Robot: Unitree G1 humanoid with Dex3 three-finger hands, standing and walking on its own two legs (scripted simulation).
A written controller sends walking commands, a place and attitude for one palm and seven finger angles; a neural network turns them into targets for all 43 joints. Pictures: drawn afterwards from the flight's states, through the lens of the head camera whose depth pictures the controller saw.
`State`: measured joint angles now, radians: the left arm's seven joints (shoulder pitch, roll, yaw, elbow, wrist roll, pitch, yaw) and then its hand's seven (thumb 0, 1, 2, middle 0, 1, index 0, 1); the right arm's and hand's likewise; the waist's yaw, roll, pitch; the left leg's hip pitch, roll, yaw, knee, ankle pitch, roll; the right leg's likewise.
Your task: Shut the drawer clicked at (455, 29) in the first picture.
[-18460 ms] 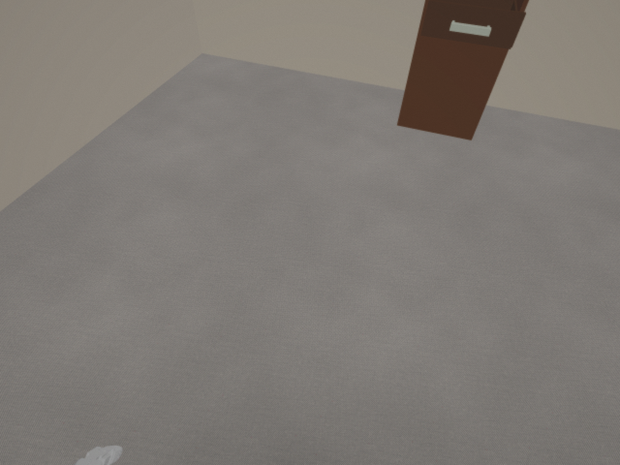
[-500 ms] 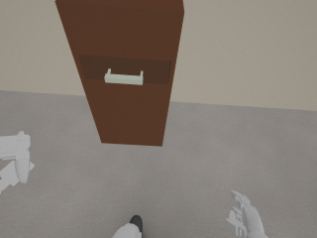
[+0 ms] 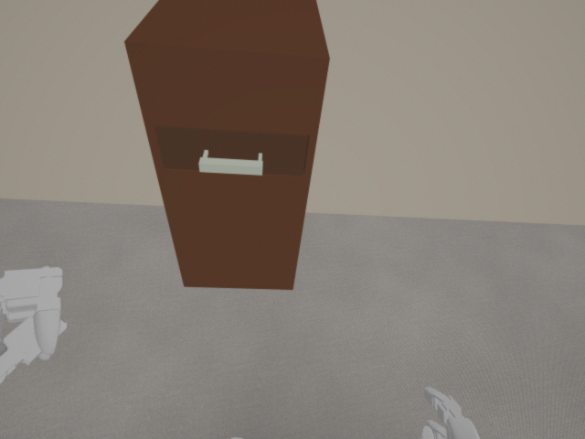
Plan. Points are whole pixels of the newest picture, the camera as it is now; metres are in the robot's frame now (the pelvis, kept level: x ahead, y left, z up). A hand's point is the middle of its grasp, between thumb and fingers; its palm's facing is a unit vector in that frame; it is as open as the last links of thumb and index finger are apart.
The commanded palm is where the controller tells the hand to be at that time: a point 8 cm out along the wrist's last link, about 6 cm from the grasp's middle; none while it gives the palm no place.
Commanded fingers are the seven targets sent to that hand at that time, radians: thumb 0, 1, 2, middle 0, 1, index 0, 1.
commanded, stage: stop stepping back and stand still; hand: left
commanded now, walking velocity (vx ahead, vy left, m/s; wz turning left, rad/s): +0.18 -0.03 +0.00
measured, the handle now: (232, 160) +0.79 +0.20 -0.10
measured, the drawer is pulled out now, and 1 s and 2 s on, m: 0.00 0.00 0.00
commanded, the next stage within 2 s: let the arm hang, fingers relaxed in 0.66 s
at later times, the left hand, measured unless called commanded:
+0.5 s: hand (54, 319) +0.19 +0.25 +0.16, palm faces +0.39 -0.81 -0.45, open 3.3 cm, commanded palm +0.13 +0.28 +0.18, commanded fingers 0.00 0.90 0.90 -1.40 -1.60 -1.40 -1.60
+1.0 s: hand out of the picture +0.09 +0.21 -0.14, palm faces +0.05 -0.96 -0.26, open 3.1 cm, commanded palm none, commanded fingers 0.00 0.90 0.90 -0.88 -1.04 -0.88 -1.04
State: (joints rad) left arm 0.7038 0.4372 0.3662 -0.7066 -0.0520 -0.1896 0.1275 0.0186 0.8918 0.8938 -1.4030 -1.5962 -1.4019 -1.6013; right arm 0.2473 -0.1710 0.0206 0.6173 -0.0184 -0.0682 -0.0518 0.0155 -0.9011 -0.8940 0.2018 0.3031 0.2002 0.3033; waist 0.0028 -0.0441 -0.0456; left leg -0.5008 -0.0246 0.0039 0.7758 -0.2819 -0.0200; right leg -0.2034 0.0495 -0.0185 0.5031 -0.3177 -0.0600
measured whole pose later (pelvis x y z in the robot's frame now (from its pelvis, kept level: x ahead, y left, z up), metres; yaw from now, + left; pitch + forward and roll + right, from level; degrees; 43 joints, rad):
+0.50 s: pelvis +0.00 +0.00 +0.00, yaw +1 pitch +0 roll -1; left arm 0.64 0.38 0.36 -0.55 -0.04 -0.19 0.16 0.02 0.89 0.89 -1.40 -1.60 -1.40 -1.60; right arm 0.22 -0.21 0.00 0.65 0.00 -0.08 -0.08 0.02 -0.90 -0.89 0.20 0.30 0.20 0.30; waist 0.00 0.00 0.01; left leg -0.29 -0.01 -0.01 0.52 -0.23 0.01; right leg -0.20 0.03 -0.03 0.49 -0.30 -0.03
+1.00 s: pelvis -0.01 +0.01 -0.01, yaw +3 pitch -1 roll +0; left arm 0.25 0.23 0.03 0.72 0.03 0.06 0.01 0.01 0.91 0.89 -1.19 -1.40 -1.19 -1.40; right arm 0.17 -0.25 0.00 0.85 -0.03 0.00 0.00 0.01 -0.91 -0.89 0.20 0.30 0.20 0.30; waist -0.02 0.00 0.02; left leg -0.33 -0.04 -0.04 0.60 -0.25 0.02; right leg -0.24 0.00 -0.06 0.59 -0.34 -0.02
